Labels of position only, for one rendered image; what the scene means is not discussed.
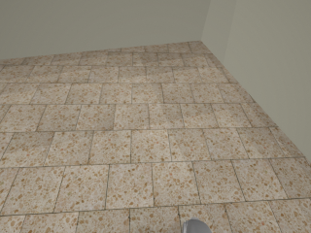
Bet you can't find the right robot thigh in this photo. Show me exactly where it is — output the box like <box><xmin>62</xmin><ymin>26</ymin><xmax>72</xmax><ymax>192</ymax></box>
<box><xmin>182</xmin><ymin>219</ymin><xmax>212</xmax><ymax>233</ymax></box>

